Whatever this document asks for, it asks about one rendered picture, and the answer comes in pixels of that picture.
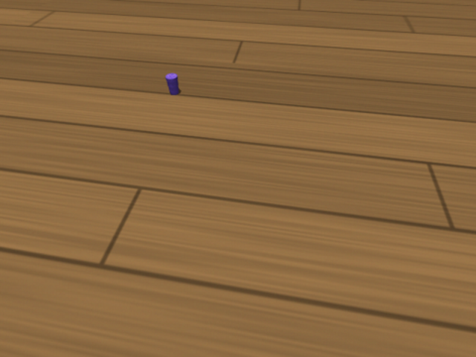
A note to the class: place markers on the cup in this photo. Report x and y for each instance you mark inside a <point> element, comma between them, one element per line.
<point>172,82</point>

